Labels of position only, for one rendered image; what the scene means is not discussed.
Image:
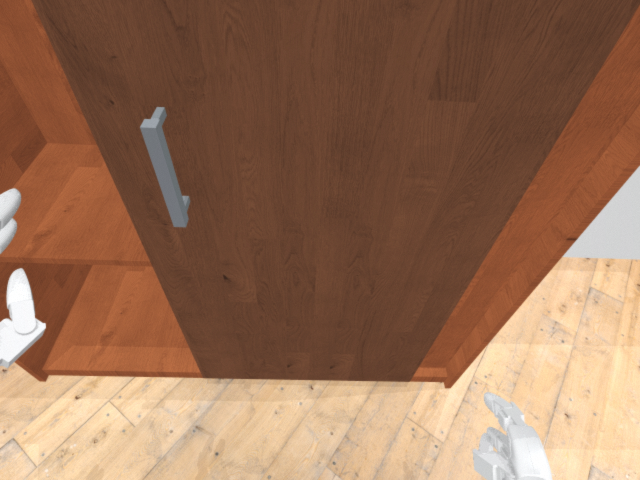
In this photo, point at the right robot hand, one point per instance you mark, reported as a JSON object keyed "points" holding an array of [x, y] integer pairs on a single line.
{"points": [[520, 452]]}

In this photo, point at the handle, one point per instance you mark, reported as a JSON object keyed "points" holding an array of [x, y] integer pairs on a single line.
{"points": [[161, 160]]}

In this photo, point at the left robot hand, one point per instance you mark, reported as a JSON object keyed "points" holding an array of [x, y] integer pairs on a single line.
{"points": [[20, 333]]}

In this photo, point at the wardrobe door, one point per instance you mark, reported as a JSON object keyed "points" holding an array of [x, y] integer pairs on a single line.
{"points": [[608, 104], [349, 163]]}

